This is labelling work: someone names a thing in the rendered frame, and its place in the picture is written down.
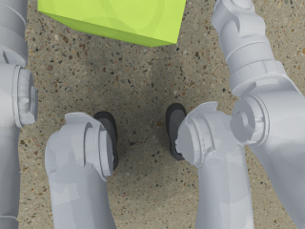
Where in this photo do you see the robot right forearm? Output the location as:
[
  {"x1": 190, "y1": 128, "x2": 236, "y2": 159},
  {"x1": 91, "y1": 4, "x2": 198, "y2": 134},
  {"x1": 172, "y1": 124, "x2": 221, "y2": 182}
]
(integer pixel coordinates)
[{"x1": 211, "y1": 0, "x2": 304, "y2": 97}]

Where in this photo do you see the right robot thigh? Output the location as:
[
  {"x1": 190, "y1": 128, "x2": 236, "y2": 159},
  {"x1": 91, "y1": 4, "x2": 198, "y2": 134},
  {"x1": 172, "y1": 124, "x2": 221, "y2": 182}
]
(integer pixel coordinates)
[{"x1": 182, "y1": 111, "x2": 254, "y2": 229}]

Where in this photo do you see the robot left forearm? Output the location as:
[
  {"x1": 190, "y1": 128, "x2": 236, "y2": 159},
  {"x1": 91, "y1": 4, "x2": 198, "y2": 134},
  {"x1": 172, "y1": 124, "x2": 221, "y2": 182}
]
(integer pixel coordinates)
[{"x1": 0, "y1": 0, "x2": 29, "y2": 69}]

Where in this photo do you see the left robot upper arm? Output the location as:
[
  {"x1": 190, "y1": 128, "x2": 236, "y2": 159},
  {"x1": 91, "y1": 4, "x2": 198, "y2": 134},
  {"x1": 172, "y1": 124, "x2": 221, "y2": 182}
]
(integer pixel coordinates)
[{"x1": 0, "y1": 63, "x2": 38, "y2": 229}]

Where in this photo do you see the robot right foot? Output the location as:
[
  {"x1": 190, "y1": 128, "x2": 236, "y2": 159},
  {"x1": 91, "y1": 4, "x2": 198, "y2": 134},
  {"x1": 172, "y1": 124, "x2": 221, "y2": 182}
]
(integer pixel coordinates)
[{"x1": 165, "y1": 103, "x2": 187, "y2": 160}]

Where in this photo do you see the right robot upper arm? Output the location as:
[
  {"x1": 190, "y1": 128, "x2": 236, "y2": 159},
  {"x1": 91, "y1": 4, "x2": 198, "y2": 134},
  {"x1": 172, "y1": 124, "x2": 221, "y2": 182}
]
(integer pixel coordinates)
[{"x1": 230, "y1": 90, "x2": 305, "y2": 229}]

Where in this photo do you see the carton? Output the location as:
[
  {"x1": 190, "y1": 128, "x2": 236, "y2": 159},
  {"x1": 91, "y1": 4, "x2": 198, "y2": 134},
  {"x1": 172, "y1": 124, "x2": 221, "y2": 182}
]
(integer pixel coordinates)
[{"x1": 37, "y1": 0, "x2": 186, "y2": 48}]

